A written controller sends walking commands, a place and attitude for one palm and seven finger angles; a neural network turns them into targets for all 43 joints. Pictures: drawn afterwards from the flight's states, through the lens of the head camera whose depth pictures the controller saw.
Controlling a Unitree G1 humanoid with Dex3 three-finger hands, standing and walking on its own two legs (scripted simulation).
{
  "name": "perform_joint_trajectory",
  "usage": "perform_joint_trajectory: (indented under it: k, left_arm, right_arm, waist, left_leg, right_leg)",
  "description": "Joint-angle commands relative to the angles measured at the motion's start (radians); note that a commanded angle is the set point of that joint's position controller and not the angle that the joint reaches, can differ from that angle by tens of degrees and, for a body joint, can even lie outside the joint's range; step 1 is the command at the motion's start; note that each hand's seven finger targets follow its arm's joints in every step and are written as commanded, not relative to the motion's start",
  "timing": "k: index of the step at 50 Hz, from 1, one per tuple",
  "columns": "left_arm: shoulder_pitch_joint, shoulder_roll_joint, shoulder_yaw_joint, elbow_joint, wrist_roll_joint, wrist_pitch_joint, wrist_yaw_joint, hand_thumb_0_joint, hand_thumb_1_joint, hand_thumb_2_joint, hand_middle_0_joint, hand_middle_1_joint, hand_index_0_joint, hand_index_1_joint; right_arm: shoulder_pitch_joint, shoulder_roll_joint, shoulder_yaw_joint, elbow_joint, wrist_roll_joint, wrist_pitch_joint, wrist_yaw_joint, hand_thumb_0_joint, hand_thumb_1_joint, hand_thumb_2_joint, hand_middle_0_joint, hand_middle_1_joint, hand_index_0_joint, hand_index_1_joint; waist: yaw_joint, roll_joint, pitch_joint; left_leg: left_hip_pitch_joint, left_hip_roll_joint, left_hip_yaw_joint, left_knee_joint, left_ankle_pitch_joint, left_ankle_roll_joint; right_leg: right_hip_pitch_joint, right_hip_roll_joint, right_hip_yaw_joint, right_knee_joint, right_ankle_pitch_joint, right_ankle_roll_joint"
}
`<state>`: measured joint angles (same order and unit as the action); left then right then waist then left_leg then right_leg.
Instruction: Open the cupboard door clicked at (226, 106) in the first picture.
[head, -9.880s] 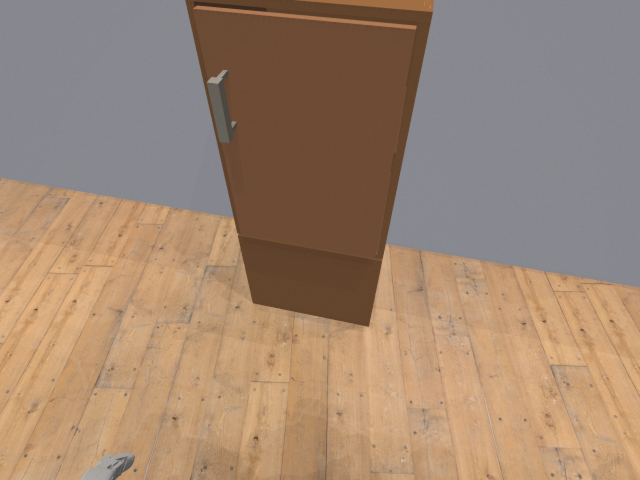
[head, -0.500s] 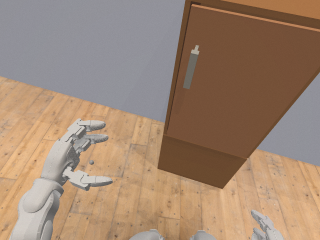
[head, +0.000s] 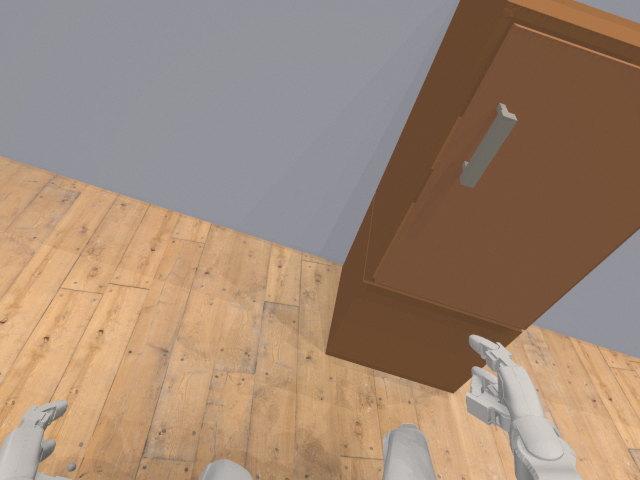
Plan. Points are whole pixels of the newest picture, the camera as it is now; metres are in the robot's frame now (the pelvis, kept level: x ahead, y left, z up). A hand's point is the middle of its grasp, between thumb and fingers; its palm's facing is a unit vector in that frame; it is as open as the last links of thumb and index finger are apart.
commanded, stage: relax the arm and regain balance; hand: left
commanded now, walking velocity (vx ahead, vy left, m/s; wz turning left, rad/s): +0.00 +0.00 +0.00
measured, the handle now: (484, 145) +0.60 -0.22 +0.20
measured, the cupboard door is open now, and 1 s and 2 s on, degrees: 0 0 0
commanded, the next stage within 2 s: come to a stop and stand still in 0.98 s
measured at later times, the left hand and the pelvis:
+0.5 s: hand out of the picture -0.03 +0.32 -0.05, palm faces -0.01 -0.95 -0.31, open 16.3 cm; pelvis +0.02 +0.10 +0.11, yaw -5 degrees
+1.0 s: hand out of the picture +0.02 +0.35 -0.03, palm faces -0.17 -0.94 -0.31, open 16.8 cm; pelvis -0.01 +0.14 +0.13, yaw -9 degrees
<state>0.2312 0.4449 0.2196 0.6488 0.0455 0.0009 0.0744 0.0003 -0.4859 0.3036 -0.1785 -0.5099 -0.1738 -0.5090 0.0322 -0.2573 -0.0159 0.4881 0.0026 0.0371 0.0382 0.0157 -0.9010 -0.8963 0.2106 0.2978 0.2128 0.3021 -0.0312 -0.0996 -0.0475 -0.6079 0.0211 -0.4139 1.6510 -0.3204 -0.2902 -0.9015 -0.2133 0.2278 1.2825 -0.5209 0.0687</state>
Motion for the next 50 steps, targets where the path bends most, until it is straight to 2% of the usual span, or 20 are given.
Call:
perform_joint_trajectory:
  k: [1,2,3,4,5,6,7,8,9,10,13,15,16,18,21,23,25,28,32,50]
  left_arm:
    - [-0.200,-0.213,-0.152,-0.127,0.005,-0.016,0.022,0.000,-0.500,0.300,-0.150,-0.300,-0.150,-0.300]
    - [-0.217,-0.150,-0.146,-0.130,-0.026,-0.027,0.008,0.000,-0.500,0.300,-0.150,-0.300,-0.150,-0.300]
    - [-0.083,-0.056,-0.151,-0.029,-0.029,-0.039,-0.002,0.000,-0.500,0.300,-0.150,-0.300,-0.150,-0.300]
    - [0.191,0.043,-0.140,0.073,-0.027,-0.030,-0.028,0.000,-0.500,0.300,-0.150,-0.300,-0.150,-0.300]
    - [0.318,0.079,-0.139,0.133,-0.021,0.007,-0.024,0.000,-0.500,0.300,-0.150,-0.300,-0.150,-0.300]
    - [0.448,0.046,-0.135,0.235,-0.024,0.027,0.006,0.000,-0.500,0.300,-0.150,-0.300,-0.150,-0.300]
    - [0.489,0.008,-0.118,0.277,-0.016,0.027,0.036,0.000,-0.500,0.300,-0.150,-0.300,-0.150,-0.300]
    - [0.444,0.014,-0.125,0.258,-0.004,0.010,0.028,0.000,-0.500,0.300,-0.150,-0.300,-0.150,-0.300]
    - [0.238,0.047,-0.135,0.222,0.000,-0.012,0.015,0.000,-0.500,0.300,-0.150,-0.300,-0.150,-0.300]
    - [0.037,0.032,-0.148,0.176,0.017,-0.015,0.008,0.000,-0.500,0.300,-0.150,-0.300,-0.150,-0.300]
    - [-0.004,-0.007,-0.153,0.141,0.013,-0.014,0.016,0.000,-0.500,0.300,-0.150,-0.300,-0.150,-0.300]
    - [0.064,-0.058,-0.167,0.172,-0.005,0.000,0.005,0.000,-0.500,0.300,-0.150,-0.300,-0.150,-0.300]
    - [0.092,-0.086,-0.174,0.183,-0.017,-0.005,-0.002,0.000,-0.500,0.300,-0.150,-0.300,-0.150,-0.300]
    - [0.160,-0.097,-0.172,0.218,-0.033,-0.002,-0.007,0.000,-0.500,0.300,-0.150,-0.300,-0.150,-0.300]
    - [0.309,-0.077,-0.177,0.290,-0.033,-0.022,-0.018,0.000,-0.500,0.300,-0.150,-0.300,-0.150,-0.300]
    - [0.296,-0.072,-0.196,0.308,-0.028,-0.043,-0.024,0.000,-0.500,0.300,-0.150,-0.300,-0.150,-0.300]
    - [0.173,-0.071,-0.208,0.272,-0.025,-0.025,-0.028,0.000,-0.500,0.300,-0.150,-0.300,-0.150,-0.300]
    - [0.100,-0.131,-0.210,0.237,-0.027,0.003,-0.028,0.000,-0.500,0.300,-0.150,-0.300,-0.150,-0.300]
    - [0.120,-0.157,-0.218,0.280,-0.035,-0.004,-0.022,0.000,-0.500,0.300,-0.150,-0.300,-0.150,-0.300]
    - [0.100,-0.165,-0.238,0.367,-0.037,0.003,-0.031,0.000,-0.500,0.300,-0.150,-0.300,-0.150,-0.300]
  right_arm:
    - [0.286,-0.175,-0.039,0.180,-0.007,-0.043,-0.017,0.000,-0.900,-0.900,0.200,0.300,0.200,0.300]
    - [0.221,-0.248,-0.095,0.215,-0.011,-0.059,-0.068,0.000,-0.900,-0.900,0.200,0.300,0.200,0.300]
    - [0.104,-0.245,-0.130,0.206,-0.018,-0.077,-0.129,0.000,-0.900,-0.900,0.200,0.300,0.200,0.300]
    - [-0.033,-0.204,-0.108,0.161,-0.026,-0.082,-0.117,0.000,-0.900,-0.900,0.200,0.300,0.200,0.300]
    - [-0.097,-0.148,-0.082,0.122,-0.010,-0.101,-0.102,0.000,-0.900,-0.900,0.200,0.300,0.200,0.300]
    - [-0.163,-0.196,-0.068,0.113,-0.011,-0.114,-0.074,0.000,-0.900,-0.900,0.200,0.300,0.200,0.300]
    - [-0.265,-0.166,-0.086,0.093,-0.024,-0.095,-0.068,0.000,-0.900,-0.900,0.200,0.300,0.200,0.300]
    - [-0.265,-0.123,-0.084,0.110,-0.035,-0.061,-0.053,0.000,-0.900,-0.900,0.200,0.300,0.200,0.300]
    - [-0.094,-0.036,-0.079,0.137,-0.045,-0.026,-0.043,0.000,-0.900,-0.900,0.200,0.300,0.200,0.300]
    - [0.070,0.023,-0.061,0.152,-0.057,-0.004,-0.044,0.000,-0.900,-0.900,0.200,0.300,0.200,0.300]
    - [0.321,0.008,-0.051,0.267,-0.031,0.001,-0.040,0.000,-0.900,-0.900,0.200,0.300,0.200,0.300]
    - [0.449,-0.014,-0.049,0.313,-0.022,-0.013,-0.046,0.000,-0.900,-0.900,0.200,0.300,0.200,0.300]
    - [0.399,-0.045,-0.046,0.301,-0.026,-0.033,-0.054,0.000,-0.900,-0.900,0.200,0.300,0.200,0.300]
    - [0.282,-0.070,-0.049,0.273,-0.031,-0.053,-0.085,0.000,-0.900,-0.900,0.200,0.300,0.200,0.300]
    - [0.166,-0.109,-0.054,0.229,-0.014,-0.048,-0.071,0.000,-0.900,-0.900,0.200,0.300,0.200,0.300]
    - [0.222,-0.016,-0.038,0.250,0.001,-0.036,-0.072,0.000,-0.900,-0.900,0.200,0.300,0.200,0.300]
    - [0.299,0.003,-0.025,0.302,-0.003,-0.034,-0.065,0.000,-0.900,-0.900,0.200,0.300,0.200,0.300]
    - [0.268,-0.078,-0.041,0.334,-0.023,-0.053,-0.069,0.000,-0.900,-0.900,0.200,0.300,0.200,0.300]
    - [0.234,-0.039,-0.024,0.356,-0.017,-0.060,-0.075,0.000,-0.900,-0.900,0.200,0.300,0.200,0.300]
    - [0.332,-0.010,0.001,0.511,-0.014,-0.048,-0.068,0.000,-0.900,-0.900,0.200,0.300,0.200,0.300]
  waist:
    - [-0.072,0.402,0.023]
    - [-0.039,0.693,-0.002]
    - [0.095,0.861,0.108]
    - [0.267,0.792,-0.048]
    - [0.288,0.641,-0.099]
    - [0.369,0.431,-0.190]
    - [0.447,0.235,-0.067]
    - [0.406,0.053,0.136]
    - [0.198,-0.168,0.232]
    - [0.050,-0.246,0.263]
    - [-0.059,-0.030,0.123]
    - [-0.067,0.081,0.038]
    - [-0.029,0.267,0.076]
    - [0.081,0.234,0.101]
    - [0.140,0.148,0.004]
    - [0.055,0.002,0.034]
    - [-0.003,-0.003,0.028]
    - [0.037,0.167,0.127]
    - [0.064,0.149,0.090]
    - [0.042,0.096,0.209]
  left_leg:
    - [0.058,0.102,0.008,-1.060,0.746,1.052]
    - [0.337,0.231,-0.230,-0.972,1.022,1.359]
    - [0.302,0.249,-0.152,-0.780,1.531,1.068]
    - [0.359,0.245,0.134,-0.721,2.320,0.498]
    - [0.271,0.144,0.347,-0.538,1.940,0.150]
    - [0.233,0.082,0.416,-0.443,1.413,0.090]
    - [0.180,0.042,0.446,-0.327,1.051,0.340]
    - [0.119,-0.043,0.472,-0.214,0.486,0.355]
    - [0.088,-0.132,0.432,-0.124,-0.173,0.350]
    - [0.072,-0.118,0.356,-0.174,-0.255,0.364]
    - [0.379,-0.123,0.397,-0.761,-0.194,0.409]
    - [0.456,-0.053,0.314,-0.996,-0.055,0.445]
    - [0.438,0.052,0.142,-1.084,0.191,0.476]
    - [0.416,0.176,0.131,-1.064,0.843,0.523]
    - [0.295,0.033,0.330,-0.911,0.529,0.413]
    - [0.305,-0.066,0.367,-0.835,-0.065,0.386]
    - [0.458,-0.041,0.363,-1.151,0.025,0.411]
    - [0.388,0.128,0.176,-1.292,0.205,0.477]
    - [0.410,0.091,0.272,-1.223,0.577,0.443]
    - [0.333,0.092,0.260,-1.394,0.116,0.423]
  right_leg:
    - [-0.017,0.322,-0.296,0.460,-0.405,-0.015]
    - [-0.076,0.307,-0.238,0.395,-0.476,-0.020]
    - [0.004,0.202,-0.112,0.162,-0.339,-0.084]
    - [0.166,0.209,-0.252,0.175,-0.175,-0.080]
    - [0.382,0.166,-0.179,-0.011,0.225,-0.105]
    - [0.552,0.258,-0.235,-0.080,0.231,-0.113]
    - [0.511,0.280,-0.146,-0.336,0.168,-0.136]
    - [0.342,0.255,0.074,-0.566,0.281,-0.174]
    - [0.159,0.204,0.336,-0.689,0.145,-0.213]
    - [0.096,0.137,0.521,-0.744,0.059,-0.250]
    - [0.103,0.144,0.257,-0.671,0.148,-0.185]
    - [0.237,0.240,0.103,-0.527,0.036,-0.131]
    - [0.232,0.304,-0.011,-0.389,0.106,-0.089]
    - [0.334,0.280,-0.140,-0.337,0.012,-0.051]
    - [0.674,0.224,-0.040,-0.645,0.500,-0.104]
    - [0.600,0.020,0.238,-0.812,0.684,-0.229]
    - [0.499,0.117,0.096,-0.786,0.401,-0.174]
    - [0.490,0.257,-0.098,-0.641,0.203,-0.076]
    - [0.624,0.217,-0.071,-0.689,0.373,-0.089]
    - [0.640,0.176,-0.082,-0.774,0.286,-0.096]
